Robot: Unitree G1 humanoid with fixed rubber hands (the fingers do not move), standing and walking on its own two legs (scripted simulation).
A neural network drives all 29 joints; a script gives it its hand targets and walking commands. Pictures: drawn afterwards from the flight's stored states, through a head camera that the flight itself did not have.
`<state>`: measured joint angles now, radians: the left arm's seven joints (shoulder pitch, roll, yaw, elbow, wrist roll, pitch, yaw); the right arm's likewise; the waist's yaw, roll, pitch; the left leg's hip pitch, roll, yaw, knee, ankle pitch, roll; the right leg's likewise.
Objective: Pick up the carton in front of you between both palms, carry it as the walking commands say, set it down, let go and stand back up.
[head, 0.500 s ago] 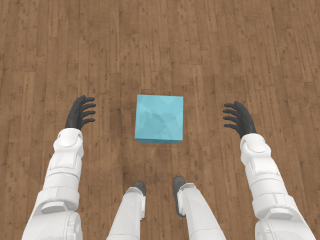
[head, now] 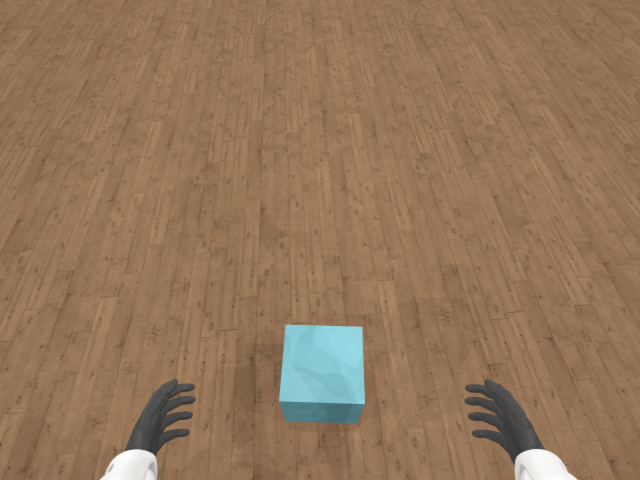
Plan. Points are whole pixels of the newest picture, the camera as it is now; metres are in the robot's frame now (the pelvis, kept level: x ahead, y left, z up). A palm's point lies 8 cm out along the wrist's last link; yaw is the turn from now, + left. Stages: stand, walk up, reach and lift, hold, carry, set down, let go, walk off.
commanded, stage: let go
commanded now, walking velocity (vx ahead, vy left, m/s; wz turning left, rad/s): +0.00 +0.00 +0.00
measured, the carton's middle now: (322, 376) +0.42 +0.00 -0.65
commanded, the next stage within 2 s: stand in 0.42 s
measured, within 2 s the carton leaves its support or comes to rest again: neither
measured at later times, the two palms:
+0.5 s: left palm (132, 475) +0.14 +0.25 -0.08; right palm (528, 449) +0.15 -0.24 -0.07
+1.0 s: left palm out of the picture +0.12 +0.25 -0.12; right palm out of the picture +0.11 -0.27 -0.13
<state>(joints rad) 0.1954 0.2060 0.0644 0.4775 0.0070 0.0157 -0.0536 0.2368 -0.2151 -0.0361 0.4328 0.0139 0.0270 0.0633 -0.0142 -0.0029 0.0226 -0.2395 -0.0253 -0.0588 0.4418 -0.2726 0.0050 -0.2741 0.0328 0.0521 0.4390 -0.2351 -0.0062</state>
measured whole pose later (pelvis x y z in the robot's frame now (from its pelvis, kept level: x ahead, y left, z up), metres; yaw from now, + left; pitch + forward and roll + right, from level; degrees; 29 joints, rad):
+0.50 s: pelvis +0.00 +0.00 +0.00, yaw +0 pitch -2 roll +0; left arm 0.26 0.23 0.03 0.55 0.04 0.03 0.00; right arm 0.25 -0.24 -0.02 0.50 -0.05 0.06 0.00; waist 0.00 0.01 0.02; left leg -0.14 -0.02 -0.04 0.50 -0.33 0.00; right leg -0.18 0.03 0.04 0.50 -0.29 0.00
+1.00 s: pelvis +0.05 -0.01 -0.02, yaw +0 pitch +4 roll +0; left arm 0.35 0.25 0.00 0.77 0.01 -0.03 0.03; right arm 0.34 -0.27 0.01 0.79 -0.01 -0.03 -0.04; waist 0.00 0.01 -0.09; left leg -0.20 -0.01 -0.03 0.57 -0.43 0.00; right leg -0.26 0.04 0.04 0.60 -0.41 -0.02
